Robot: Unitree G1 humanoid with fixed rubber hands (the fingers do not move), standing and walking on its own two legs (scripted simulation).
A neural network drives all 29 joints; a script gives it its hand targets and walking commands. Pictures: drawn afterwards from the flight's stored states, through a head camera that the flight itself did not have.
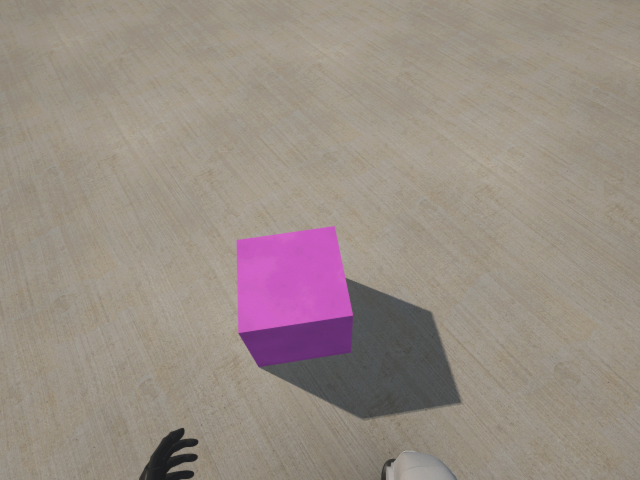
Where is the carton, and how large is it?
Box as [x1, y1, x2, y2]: [237, 226, 352, 366]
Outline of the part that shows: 334,226 237,240 238,332 258,366 350,352 352,312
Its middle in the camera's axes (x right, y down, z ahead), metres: -0.08 +0.19 +1.19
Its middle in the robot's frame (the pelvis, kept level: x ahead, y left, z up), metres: +0.63 +0.10 -0.61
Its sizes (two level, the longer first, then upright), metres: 0.297 0.293 0.291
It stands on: the floor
